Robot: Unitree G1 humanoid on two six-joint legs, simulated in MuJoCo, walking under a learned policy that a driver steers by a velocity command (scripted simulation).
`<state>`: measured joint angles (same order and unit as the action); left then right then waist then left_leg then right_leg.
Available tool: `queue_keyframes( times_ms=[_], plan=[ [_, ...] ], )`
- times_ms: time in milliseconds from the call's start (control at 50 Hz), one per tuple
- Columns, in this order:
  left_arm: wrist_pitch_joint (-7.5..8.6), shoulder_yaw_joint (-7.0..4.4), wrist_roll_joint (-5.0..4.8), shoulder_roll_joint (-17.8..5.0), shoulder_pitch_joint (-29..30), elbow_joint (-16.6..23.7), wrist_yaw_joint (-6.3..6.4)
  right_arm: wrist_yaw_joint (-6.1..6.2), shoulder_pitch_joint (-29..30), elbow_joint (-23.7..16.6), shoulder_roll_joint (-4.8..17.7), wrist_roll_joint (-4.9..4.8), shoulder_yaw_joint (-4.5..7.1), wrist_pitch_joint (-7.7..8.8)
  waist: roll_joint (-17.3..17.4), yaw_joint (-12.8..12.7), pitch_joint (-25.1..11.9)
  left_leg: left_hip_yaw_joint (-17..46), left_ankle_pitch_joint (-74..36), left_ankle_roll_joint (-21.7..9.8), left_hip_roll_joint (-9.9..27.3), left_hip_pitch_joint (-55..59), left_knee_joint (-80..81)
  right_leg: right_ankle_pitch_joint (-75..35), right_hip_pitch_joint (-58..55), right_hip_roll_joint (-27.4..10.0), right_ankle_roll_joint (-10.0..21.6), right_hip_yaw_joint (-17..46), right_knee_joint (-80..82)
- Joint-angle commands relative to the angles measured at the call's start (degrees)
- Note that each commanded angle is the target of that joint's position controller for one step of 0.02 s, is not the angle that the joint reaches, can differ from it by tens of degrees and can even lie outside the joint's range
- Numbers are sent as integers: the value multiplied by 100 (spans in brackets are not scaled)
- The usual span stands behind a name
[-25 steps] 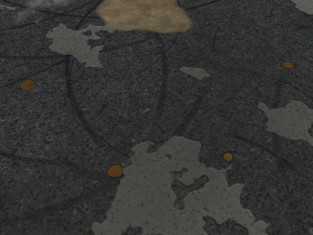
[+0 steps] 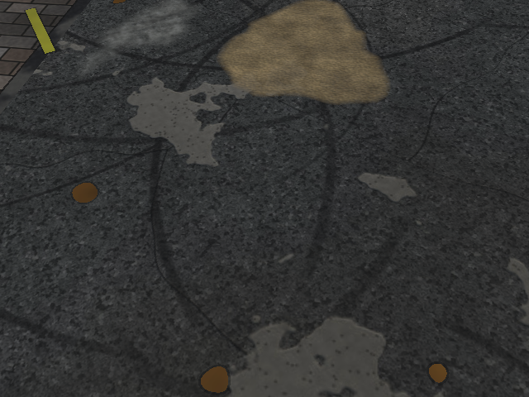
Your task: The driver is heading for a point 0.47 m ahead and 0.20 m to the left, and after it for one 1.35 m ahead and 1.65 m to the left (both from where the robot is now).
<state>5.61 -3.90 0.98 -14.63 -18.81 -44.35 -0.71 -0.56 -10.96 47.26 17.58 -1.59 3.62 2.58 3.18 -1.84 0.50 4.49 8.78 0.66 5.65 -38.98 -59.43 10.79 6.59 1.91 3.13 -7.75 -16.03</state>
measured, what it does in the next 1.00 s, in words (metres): walks ahead, turning left: left foot, then right foot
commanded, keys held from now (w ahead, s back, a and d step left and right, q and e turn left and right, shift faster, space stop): w+q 0.48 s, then q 0.52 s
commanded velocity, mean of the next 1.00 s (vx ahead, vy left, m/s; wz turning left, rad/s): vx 0.35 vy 0.00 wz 0.54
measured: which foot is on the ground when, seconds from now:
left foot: up 0.00-0.26, down 0.28-0.74, up 0.76-1.00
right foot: down 0.00-0.28, up 0.30-0.70, down 0.72-1.00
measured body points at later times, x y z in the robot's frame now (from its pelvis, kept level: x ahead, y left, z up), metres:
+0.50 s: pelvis +0.27 +0.08 +0.00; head +0.31 +0.10 +0.44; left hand +0.37 +0.39 -0.10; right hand +0.43 -0.16 -0.11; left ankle +0.27 +0.15 -0.75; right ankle +0.37 -0.08 -0.67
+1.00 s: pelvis +0.45 +0.09 -0.01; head +0.49 +0.11 +0.44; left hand +0.43 +0.40 -0.11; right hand +0.73 -0.06 -0.11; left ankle +0.38 +0.21 -0.69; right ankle +0.57 +0.04 -0.75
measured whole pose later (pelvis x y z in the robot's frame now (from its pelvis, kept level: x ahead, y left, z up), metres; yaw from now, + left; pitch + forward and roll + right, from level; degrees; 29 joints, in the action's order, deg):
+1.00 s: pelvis +0.45 +0.09 -0.01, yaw +36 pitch +1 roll -1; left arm 0.8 -3.0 1.2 -14.6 -6.3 -40.5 1.3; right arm 1.6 -11.4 36.1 18.3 -0.9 4.6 -3.9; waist 1.3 -0.5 4.4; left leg 1.3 23.1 3.9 2.4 -30.6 -57.1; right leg 6.0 19.8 -1.4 1.9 -6.0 -24.3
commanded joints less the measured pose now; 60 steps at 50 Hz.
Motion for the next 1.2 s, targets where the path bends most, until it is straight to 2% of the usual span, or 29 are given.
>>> queue_keyframes(
  times_ms=[20,100,180,220,260,280,300,320,340,360,380,400,460,560,640,700,720,740,760,780,800,820,860,940,1080,1140,1160,1180,1200],
  plan=[
    [133,-178,2,-739,401,320,82,-50,-6,-293,141,29,35,20,-646,182,158,184,-976,15,107,-154,757,-1440,25,-1540,760,501,928],
    [68,-236,-61,-916,106,116,151,-189,791,-598,-9,61,-51,44,-512,-141,429,-252,-1438,-114,35,-109,1797,-1472,-330,-1649,641,41,937],
    [-105,-298,-167,-1047,-115,-78,176,-325,1230,-952,49,44,-47,43,-561,-227,523,-585,-664,-372,-85,-301,2257,-2206,-1174,-1881,514,-177,449],
    [-195,-336,-187,-1207,-7,-65,218,-365,1034,-1037,197,33,32,26,-765,-12,237,-942,-69,-588,-416,281,2292,-4062,-1355,-1885,377,-341,-230],
    [-297,-346,-218,-1323,160,-21,269,-323,-150,-819,594,5,266,5,-829,692,-478,-1194,65,-904,-922,1949,2554,-5315,-1064,-1672,151,-553,-1940],
    [-272,-296,-186,-1245,136,43,301,-220,-1089,-599,1020,11,473,-32,-529,1131,-988,-624,-224,-1162,-783,3657,2775,-4231,51,-1442,-99,-583,-3451],
    [-128,-36,35,-405,-405,339,212,-130,-1246,-572,1720,-19,615,-42,1074,589,-1451,2395,204,-2178,785,5806,2981,979,2782,-416,-526,-340,-5669],
    [131,11,-130,-570,-23,438,128,-139,-1378,-759,1465,29,503,30,711,814,-2402,4512,921,-2669,1406,6409,4043,2375,3628,95,-509,1125,-6604],
    [266,-78,-358,-898,602,613,60,-146,-1259,-725,1077,85,397,84,335,982,-1718,3711,728,-2308,1244,6062,4214,1912,4171,-250,-353,1409,-6592],
    [330,-37,-341,-843,764,671,70,-138,-944,-753,876,48,344,120,-4,771,-1123,2959,378,-2092,1004,5233,4195,1430,4115,-503,-244,1351,-6110],
    [334,-61,-178,-855,800,616,116,-131,-506,-835,668,40,279,126,-308,492,-678,2380,-217,-1923,774,4307,4238,1148,3762,-705,-259,1311,-5563],
    [273,-121,-85,-944,698,590,133,-106,-230,-949,506,104,219,134,-212,264,-533,2011,-782,-1867,623,3657,4350,962,3285,-840,-290,1340,-5235],
    [71,-107,-13,-768,576,607,129,-39,-133,-1026,610,112,244,151,-173,50,-330,1522,-1523,-1889,403,2753,4607,707,2832,-844,-511,1181,-4527],
    [41,35,26,-447,1519,852,117,151,-426,-913,866,52,336,5,74,346,-172,616,-2646,-1322,-269,2094,4186,-1116,2173,-259,-719,869,-2349],
    [30,-33,-81,-643,1860,961,28,227,-721,-836,799,7,333,-184,303,470,-392,1251,-1890,-1050,-152,2599,3620,-1353,1869,57,-656,1096,-1440],
    [101,-149,-31,-849,1385,865,10,277,-348,-1028,680,25,314,-236,435,103,-527,1725,-1637,-792,-190,2906,2773,-1392,1345,-41,-383,1196,-835],
    [136,-191,57,-1003,1075,841,45,268,-297,-1140,473,54,252,-214,245,-34,-862,1566,-1316,-569,-503,2704,2039,-2208,532,-454,-148,1371,-662],
    [118,-233,169,-1330,694,881,106,257,-645,-1263,95,188,130,-191,-845,36,-1573,1002,1189,-258,-1026,1744,432,-4501,-1008,-1772,342,2451,-1095],
    [-9,-245,146,-1356,487,766,93,202,-1693,-1242,205,66,89,-180,-2226,396,-2364,646,3598,-7,-1386,557,-913,-4521,-2180,-3090,1529,4307,-1051],
    [-104,-201,-1,-1051,758,895,99,190,-1727,-1046,793,10,223,-237,-1519,327,-2140,638,3031,185,-886,217,-1572,-2880,-1689,-2937,1515,4420,-771],
    [-190,-102,0,-719,941,999,145,214,-1027,-1123,1021,-10,308,-349,-1081,117,-1511,392,2537,311,-715,20,-1798,-1938,-1172,-2476,1212,3549,-664],
    [-277,-33,29,-599,1194,1002,166,253,-736,-1171,986,-2,329,-476,-792,153,-1074,255,2221,379,-568,59,-1680,-1349,-487,-2132,1027,2949,-478],
    [-368,-54,62,-745,1512,952,198,276,-648,-1277,740,20,300,-631,-1026,318,-479,10,1830,405,-409,553,-1221,-878,691,-1675,880,2130,-91],
    [-379,-138,45,-862,1487,820,235,254,-514,-1397,380,77,197,-606,-1107,250,-646,-267,1516,372,-293,954,-137,-1534,615,-1731,1086,1435,32],
    [-525,-250,-104,-1158,1517,658,185,56,-183,-1582,515,78,219,-623,-1177,179,-695,-625,1050,42,-273,1829,1595,-949,470,-2015,945,965,-83],
    [-592,-228,-216,-1002,1342,470,180,37,-610,-1431,610,122,320,-611,-879,391,-645,-696,215,-380,-529,2870,3049,-187,905,-1739,290,486,-918],
    [-617,-160,-121,-699,1139,426,147,115,-751,-1465,1082,139,450,-593,329,299,-461,693,-837,-799,335,3400,3844,791,1815,-1167,-281,-104,-2240],
    [-590,-117,66,-635,1360,752,155,176,-585,-1686,1652,198,525,-571,1613,222,-214,2576,-1843,-1823,1572,3567,4036,2644,3375,-263,-760,-99,-3650],
    [-549,-196,32,-850,1885,848,202,144,-714,-1688,1464,367,489,-433,999,643,-508,2620,-1581,-2133,1581,3202,4171,2697,3392,-226,-691,868,-4658]
  ],
)
Keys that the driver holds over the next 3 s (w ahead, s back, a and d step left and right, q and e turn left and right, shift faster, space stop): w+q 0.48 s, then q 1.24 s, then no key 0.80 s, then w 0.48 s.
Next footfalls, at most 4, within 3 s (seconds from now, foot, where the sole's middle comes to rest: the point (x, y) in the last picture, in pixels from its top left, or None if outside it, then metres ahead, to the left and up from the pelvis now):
0.28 left None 0.31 0.16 -0.78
0.72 right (273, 354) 0.61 0.06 -0.78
1.16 left None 0.41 0.23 -0.78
1.60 right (260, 363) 0.59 0.09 -0.78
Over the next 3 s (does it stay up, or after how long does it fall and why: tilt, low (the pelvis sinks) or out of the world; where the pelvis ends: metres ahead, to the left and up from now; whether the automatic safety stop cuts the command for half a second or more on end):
stays up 0.47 0.23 0.00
